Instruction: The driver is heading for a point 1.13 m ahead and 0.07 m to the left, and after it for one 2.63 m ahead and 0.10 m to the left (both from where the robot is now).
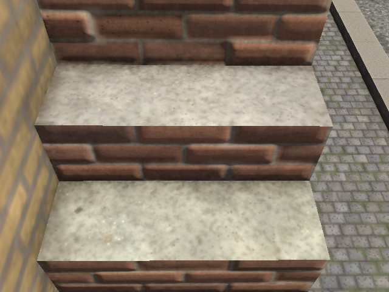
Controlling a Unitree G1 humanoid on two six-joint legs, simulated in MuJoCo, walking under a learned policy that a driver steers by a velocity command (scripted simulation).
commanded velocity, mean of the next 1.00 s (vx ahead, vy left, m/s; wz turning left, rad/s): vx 0.00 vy -0.01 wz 0.00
